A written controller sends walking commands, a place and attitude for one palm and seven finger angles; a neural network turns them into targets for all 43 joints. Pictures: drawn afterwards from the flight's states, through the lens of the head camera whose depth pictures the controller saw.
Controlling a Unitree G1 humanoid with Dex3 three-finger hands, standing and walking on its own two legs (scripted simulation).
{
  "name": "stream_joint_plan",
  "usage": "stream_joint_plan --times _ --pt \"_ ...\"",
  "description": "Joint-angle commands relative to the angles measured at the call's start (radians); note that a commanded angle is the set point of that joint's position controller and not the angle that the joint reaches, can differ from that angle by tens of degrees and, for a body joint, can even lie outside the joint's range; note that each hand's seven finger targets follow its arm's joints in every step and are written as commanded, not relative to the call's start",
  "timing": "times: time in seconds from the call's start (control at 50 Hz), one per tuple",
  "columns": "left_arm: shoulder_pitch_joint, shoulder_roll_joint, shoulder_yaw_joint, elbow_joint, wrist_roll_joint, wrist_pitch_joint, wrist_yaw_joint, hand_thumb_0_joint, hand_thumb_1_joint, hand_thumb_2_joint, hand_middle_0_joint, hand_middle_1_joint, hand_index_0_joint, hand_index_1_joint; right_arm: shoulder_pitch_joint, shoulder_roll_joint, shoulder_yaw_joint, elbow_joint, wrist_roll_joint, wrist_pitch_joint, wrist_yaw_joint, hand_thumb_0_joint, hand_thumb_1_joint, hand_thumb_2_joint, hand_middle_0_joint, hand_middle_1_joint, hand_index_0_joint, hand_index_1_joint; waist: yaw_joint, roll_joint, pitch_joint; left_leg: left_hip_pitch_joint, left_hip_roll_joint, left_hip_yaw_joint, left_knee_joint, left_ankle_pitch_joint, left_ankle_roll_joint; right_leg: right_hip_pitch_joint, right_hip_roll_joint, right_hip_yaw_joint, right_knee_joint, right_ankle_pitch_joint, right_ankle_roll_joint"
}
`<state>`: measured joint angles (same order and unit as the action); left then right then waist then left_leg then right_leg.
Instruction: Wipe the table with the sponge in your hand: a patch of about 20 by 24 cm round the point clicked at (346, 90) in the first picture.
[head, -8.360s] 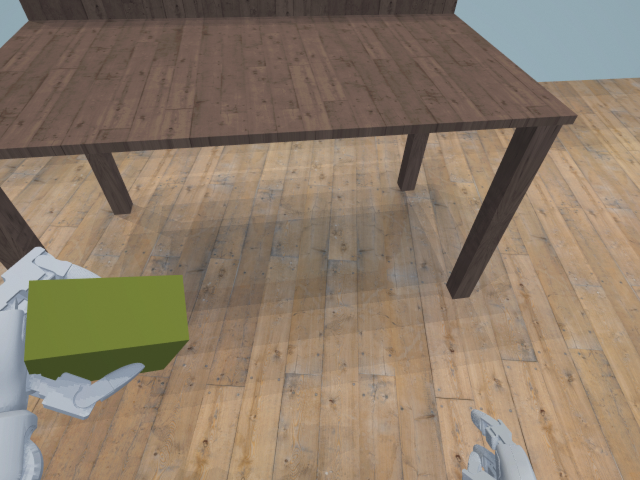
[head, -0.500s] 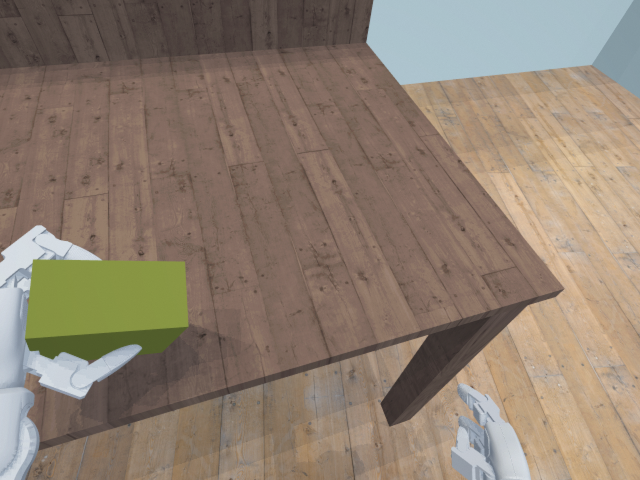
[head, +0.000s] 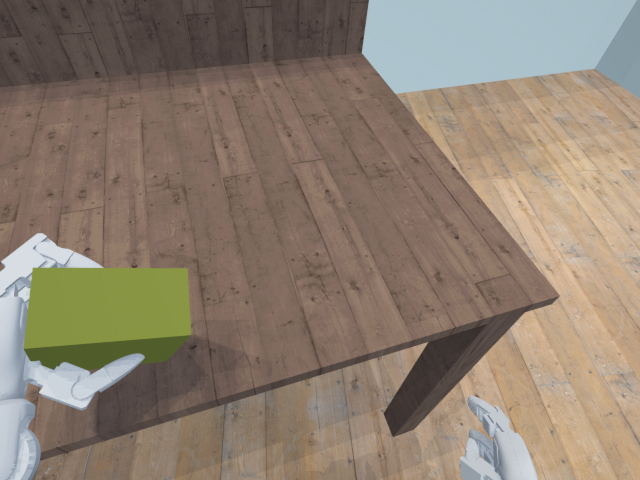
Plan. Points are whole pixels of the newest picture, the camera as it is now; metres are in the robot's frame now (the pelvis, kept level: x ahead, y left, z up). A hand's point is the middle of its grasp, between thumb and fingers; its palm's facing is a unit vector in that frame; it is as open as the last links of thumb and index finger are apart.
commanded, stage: look again from close up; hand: left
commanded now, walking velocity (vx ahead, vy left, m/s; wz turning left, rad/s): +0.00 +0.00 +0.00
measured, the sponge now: (133, 321) +0.23 +0.21 +0.13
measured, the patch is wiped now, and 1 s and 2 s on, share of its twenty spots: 0.00 0.00 0.00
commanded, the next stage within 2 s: come to a stop and stand still in 0.22 s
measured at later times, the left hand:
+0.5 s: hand (34, 287) +0.23 +0.29 +0.17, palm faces +0.46 -0.79 -0.40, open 10.5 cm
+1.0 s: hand (64, 326) +0.20 +0.25 +0.16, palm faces +0.37 -0.86 -0.34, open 10.4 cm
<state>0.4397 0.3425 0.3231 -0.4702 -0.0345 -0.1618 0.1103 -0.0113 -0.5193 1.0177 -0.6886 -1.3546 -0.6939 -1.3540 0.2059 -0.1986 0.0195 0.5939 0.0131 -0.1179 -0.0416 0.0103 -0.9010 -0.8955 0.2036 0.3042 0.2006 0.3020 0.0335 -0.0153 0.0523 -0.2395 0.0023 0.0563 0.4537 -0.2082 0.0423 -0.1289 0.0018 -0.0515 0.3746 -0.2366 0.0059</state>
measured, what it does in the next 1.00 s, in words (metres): stands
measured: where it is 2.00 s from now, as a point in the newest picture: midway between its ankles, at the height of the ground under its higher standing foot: outside the picture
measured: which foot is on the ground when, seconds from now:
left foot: down 0.00-1.00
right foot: down 0.00-1.00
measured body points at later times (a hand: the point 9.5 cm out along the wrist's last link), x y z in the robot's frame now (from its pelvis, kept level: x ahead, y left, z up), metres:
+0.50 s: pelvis -0.02 +0.00 +0.00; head +0.02 +0.03 +0.45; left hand +0.20 +0.33 +0.19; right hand +0.17 -0.22 -0.07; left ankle +0.02 +0.09 -0.74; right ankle -0.02 -0.12 -0.74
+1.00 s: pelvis -0.02 +0.01 +0.00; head +0.00 +0.03 +0.45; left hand +0.18 +0.30 +0.18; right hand +0.17 -0.20 -0.07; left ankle +0.02 +0.09 -0.74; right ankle -0.02 -0.12 -0.74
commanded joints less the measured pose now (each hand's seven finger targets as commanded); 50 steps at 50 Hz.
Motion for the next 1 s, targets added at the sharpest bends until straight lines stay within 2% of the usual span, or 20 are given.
stream_joint_plan --times 0.0,0.12,0.14,0.24,0.32,0.34,0.36,0.38,0.4,0.42,0.46,0.5,0.58,0.62,0.64,0.68,0.76,0.86,0.92,0.98 --pt "-0.107 0.199 0.129 -0.263 -0.018 -0.083 0.031 0.0 0.1 1.3 -1.2 -1.6 -1.2 -1.6 -0.097 -0.126 -0.055 -0.167 0.0 -0.058 -0.013 0.0 -0.9 -0.9 0.2 0.3 0.2 0.3 -0.018 0.099 -0.171 0.086 0.081 -0.115 -0.072 0.136 -0.017 0.024 -0.078 0.099 -0.043 0.219 -0.034" --pt "-0.03 0.2 0.152 -0.186 -0.021 -0.07 0.028 0.0 0.1 1.3 -1.2 -1.6 -1.2 -1.6 -0.112 -0.123 -0.051 -0.171 0.007 -0.041 -0.013 0.0 -0.9 -0.9 0.2 0.3 0.2 0.3 -0.017 0.064 -0.145 0.079 0.087 -0.107 -0.091 0.115 -0.021 -0.005 -0.071 0.087 -0.057 0.184 -0.028" --pt "-0.014 0.165 0.122 -0.159 -0.029 -0.07 0.019 0.0 0.1 1.3 -1.2 -1.6 -1.2 -1.6 -0.096 -0.124 -0.047 -0.17 0.0 -0.034 -0.011 0.0 -0.9 -0.9 0.2 0.3 0.2 0.3 -0.019 0.036 -0.138 0.066 0.085 -0.108 -0.097 0.096 -0.014 -0.004 -0.064 0.076 -0.067 0.172 -0.025" --pt "-0.04 0.166 0.111 -0.188 -0.028 -0.069 0.018 0.0 0.1 1.3 -1.2 -1.6 -1.2 -1.6 -0.1 -0.129 -0.049 -0.173 0.001 -0.031 -0.015 0.0 -0.9 -0.9 0.2 0.3 0.2 0.3 -0.021 0.048 -0.146 0.074 0.087 -0.112 -0.105 0.103 -0.011 0.002 -0.062 0.072 -0.061 0.173 -0.023" --pt "-0.081 0.215 0.143 -0.246 -0.021 -0.07 0.028 0.0 0.1 1.3 -1.2 -1.6 -1.2 -1.6 -0.122 -0.126 -0.05 -0.177 0.009 -0.041 -0.019 0.0 -0.9 -0.9 0.2 0.3 0.2 0.3 -0.019 0.094 -0.144 0.082 0.089 -0.119 -0.105 0.099 -0.015 -0.001 -0.068 0.082 -0.051 0.168 -0.025" --pt "-1.052 0.974 0.695 -0.452 0.131 -0.172 0.018 0.0 0.1 1.3 -1.2 -1.6 -1.2 -1.6 0.013 -0.149 -0.061 -0.155 -0.056 -0.073 -0.006 0.0 -0.9 -0.9 0.2 0.3 0.2 0.3 0.013 -0.087 0.015 -0.066 0.107 -0.071 0.076 0.178 -0.002 -0.201 -0.119 0.14 -0.136 0.249 0.009" --pt "-0.477 0.361 0.298 0.123 0.043 -0.127 -0.023 0.0 0.1 1.3 -1.2 -1.6 -1.2 -1.6 -0.056 -0.041 -0.022 -0.089 -0.027 -0.068 -0.003 0.0 -0.9 -0.9 0.2 0.3 0.2 0.3 -0.013 -0.086 -0.179 0.084 0.02 -0.085 0.011 0.238 -0.012 -0.121 -0.127 0.153 -0.029 0.3 -0.078" --pt "-0.234 0.282 0.235 0.025 0.003 -0.13 -0.018 0.0 0.1 1.3 -1.2 -1.6 -1.2 -1.6 -0.064 -0.109 -0.065 -0.16 -0.013 -0.081 -0.002 0.0 -0.9 -0.9 0.2 0.3 0.2 0.3 0.026 0.012 -0.152 0.107 0.051 -0.072 0.012 0.243 -0.026 -0.076 -0.105 0.19 -0.058 0.35 -0.038" --pt "-0.193 0.193 0.153 0.013 -0.011 -0.124 -0.02 0.0 0.1 1.3 -1.2 -1.6 -1.2 -1.6 -0.03 -0.139 -0.077 -0.157 -0.002 -0.088 0.005 0.0 -0.9 -0.9 0.2 0.3 0.2 0.3 0.005 0.092 -0.222 0.126 0.049 -0.084 -0.025 0.257 -0.021 0.001 -0.096 0.161 -0.006 0.294 -0.048" --pt "-0.142 0.11 0.077 -0.049 -0.027 -0.13 -0.026 0.0 0.1 1.3 -1.2 -1.6 -1.2 -1.6 -0.075 -0.126 -0.076 -0.16 0.014 -0.099 0.019 0.0 -0.9 -0.9 0.2 0.3 0.2 0.3 0.004 0.241 -0.274 0.192 0.07 -0.074 -0.038 0.305 -0.008 -0.023 -0.078 0.122 0.053 0.23 -0.042" --pt "-0.094 0.143 0.071 -0.2 -0.018 -0.141 -0.02 0.0 0.1 1.3 -1.2 -1.6 -1.2 -1.6 -0.068 -0.142 -0.078 -0.172 0.0 -0.097 0.043 0.0 -0.9 -0.9 0.2 0.3 0.2 0.3 0.01 0.241 -0.27 0.143 0.112 -0.114 -0.048 0.305 0.005 -0.018 -0.061 0.088 0.073 0.151 -0.025" --pt "-0.052 0.157 0.07 -0.252 -0.014 -0.14 -0.016 0.0 0.1 1.3 -1.2 -1.6 -1.2 -1.6 -0.081 -0.136 -0.07 -0.182 0.0 -0.102 0.052 0.0 -0.9 -0.9 0.2 0.3 0.2 0.3 0.01 0.125 -0.234 0.06 0.114 -0.129 -0.072 0.197 0.002 0.007 -0.053 0.079 0.061 0.115 -0.02" --pt "-0.039 0.234 0.18 -0.227 -0.021 -0.133 0.006 0.0 0.1 1.3 -1.2 -1.6 -1.2 -1.6 -0.094 -0.135 -0.062 -0.193 0.002 -0.092 0.025 0.0 -0.9 -0.9 0.2 0.3 0.2 0.3 -0.003 -0.034 -0.161 -0.003 0.096 -0.138 -0.1 -0.002 -0.009 -0.025 -0.053 0.073 0.019 0.043 -0.02" --pt "-0.076 0.301 0.256 -0.211 -0.023 -0.135 0.018 0.0 0.1 1.3 -1.2 -1.6 -1.2 -1.6 -0.11 -0.135 -0.055 -0.186 0.003 -0.084 0.005 0.0 -0.9 -0.9 0.2 0.3 0.2 0.3 -0.006 0.003 -0.125 0.003 0.091 -0.139 -0.118 -0.044 -0.014 -0.064 -0.049 0.076 0.007 0.006 -0.021" --pt "-0.104 0.251 0.215 -0.194 -0.027 -0.138 0.014 0.0 0.1 1.3 -1.2 -1.6 -1.2 -1.6 -0.1 -0.131 -0.053 -0.184 -0.001 -0.079 -0.001 0.0 -0.9 -0.9 0.2 0.3 0.2 0.3 -0.014 0.048 -0.111 -0.017 0.098 -0.15 -0.136 -0.076 -0.01 -0.06 -0.049 0.067 0.013 -0.008 -0.023" --pt "-0.148 0.255 0.213 -0.182 -0.025 -0.141 0.013 0.0 0.1 1.3 -1.2 -1.6 -1.2 -1.6 -0.088 -0.126 -0.051 -0.183 0.0 -0.081 -0.007 0.0 -0.9 -0.9 0.2 0.3 0.2 0.3 -0.013 0.121 -0.102 -0.047 0.106 -0.155 -0.157 -0.123 -0.004 -0.028 -0.045 0.069 0.022 -0.002 -0.022" --pt "-0.199 0.185 0.123 -0.211 -0.012 -0.148 0.004 0.0 0.1 1.3 -1.2 -1.6 -1.2 -1.6 -0.081 -0.128 -0.048 -0.172 0.0 -0.104 -0.001 0.0 -0.9 -0.9 0.2 0.3 0.2 0.3 -0.015 0.154 -0.136 0.02 0.097 -0.14 -0.141 -0.096 -0.005 -0.027 -0.041 0.073 0.003 0.034 -0.026" --pt "-0.166 0.13 0.053 -0.218 0.006 -0.13 0.007 0.0 0.1 1.3 -1.2 -1.6 -1.2 -1.6 -0.084 -0.136 -0.05 -0.161 -0.004 -0.116 0.012 0.0 -0.9 -0.9 0.2 0.3 0.2 0.3 -0.013 0.113 -0.15 0.05 0.089 -0.133 -0.129 -0.023 -0.016 -0.028 -0.036 0.073 -0.01 0.069 -0.023" --pt "-0.144 0.19 0.125 -0.196 0.013 -0.12 0.02 0.0 0.1 1.3 -1.2 -1.6 -1.2 -1.6 -0.102 -0.137 -0.048 -0.154 -0.004 -0.106 0.007 0.0 -0.9 -0.9 0.2 0.3 0.2 0.3 -0.009 0.082 -0.136 0.034 0.086 -0.132 -0.14 -0.036 -0.028 -0.032 -0.032 0.07 -0.018 0.052 -0.021" --pt "-0.119 0.196 0.144 -0.187 -0.002 -0.12 0.014 0.0 0.1 1.3 -1.2 -1.6 -1.2 -1.6 -0.095 -0.129 -0.049 -0.17 -0.007 -0.087 0.003 0.0 -0.9 -0.9 0.2 0.3 0.2 0.3 -0.01 0.063 -0.132 0.025 0.082 -0.131 -0.127 0.001 -0.025 -0.016 -0.045 0.074 -0.033 0.084 -0.024"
